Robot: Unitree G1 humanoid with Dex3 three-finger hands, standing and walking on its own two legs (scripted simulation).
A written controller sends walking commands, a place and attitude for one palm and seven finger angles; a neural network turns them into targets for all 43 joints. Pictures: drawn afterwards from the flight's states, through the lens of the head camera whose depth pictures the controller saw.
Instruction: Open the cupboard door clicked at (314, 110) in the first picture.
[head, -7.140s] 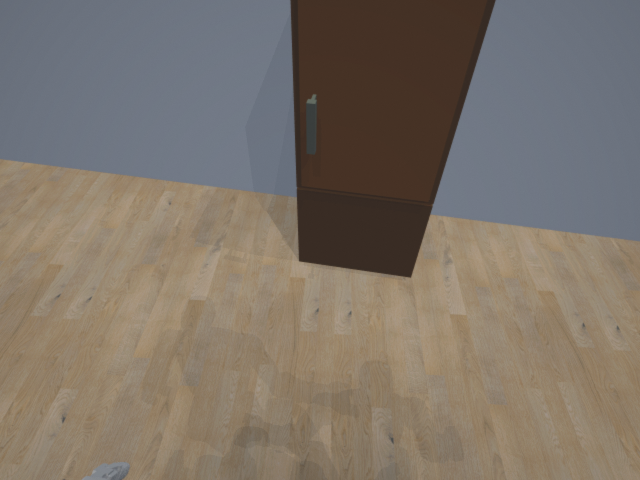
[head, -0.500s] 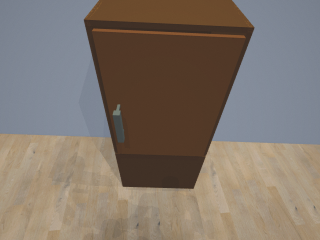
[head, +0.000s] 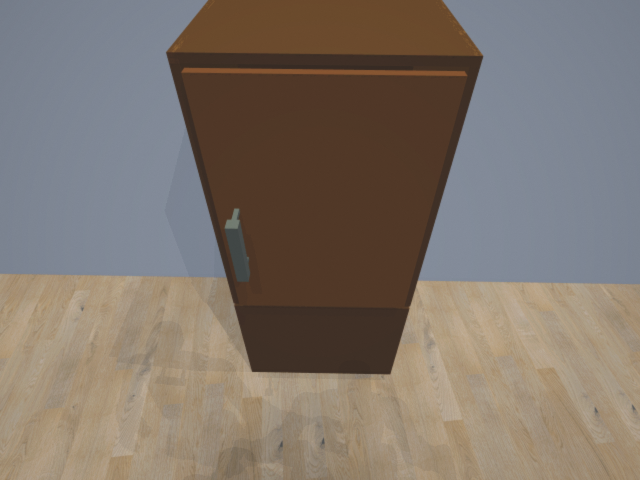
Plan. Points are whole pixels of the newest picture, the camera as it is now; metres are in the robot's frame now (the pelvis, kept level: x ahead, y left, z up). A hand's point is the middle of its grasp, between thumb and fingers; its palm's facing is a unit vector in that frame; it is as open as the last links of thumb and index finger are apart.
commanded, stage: come to a stop and stand still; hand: left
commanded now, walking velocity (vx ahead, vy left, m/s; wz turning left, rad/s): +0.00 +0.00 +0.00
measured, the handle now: (240, 245) +0.57 +0.20 -0.10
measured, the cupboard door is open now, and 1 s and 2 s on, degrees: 0 0 0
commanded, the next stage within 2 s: look again from close up in 0.70 s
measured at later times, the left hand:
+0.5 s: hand out of the picture +0.08 +0.19 -0.15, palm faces -0.02 -0.95 -0.32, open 7.4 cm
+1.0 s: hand out of the picture +0.08 +0.20 -0.16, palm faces -0.01 -0.95 -0.30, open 7.4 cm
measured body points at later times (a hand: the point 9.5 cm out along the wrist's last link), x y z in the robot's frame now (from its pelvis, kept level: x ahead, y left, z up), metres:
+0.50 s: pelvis +0.01 -0.04 +0.00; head +0.01 -0.04 +0.45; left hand +0.09 +0.24 -0.13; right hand +0.07 -0.32 -0.14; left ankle +0.03 +0.08 -0.74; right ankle +0.05 -0.14 -0.74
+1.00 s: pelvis +0.02 -0.03 +0.01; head +0.02 -0.03 +0.46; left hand +0.08 +0.25 -0.13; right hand +0.09 -0.31 -0.13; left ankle +0.03 +0.08 -0.74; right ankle +0.05 -0.14 -0.74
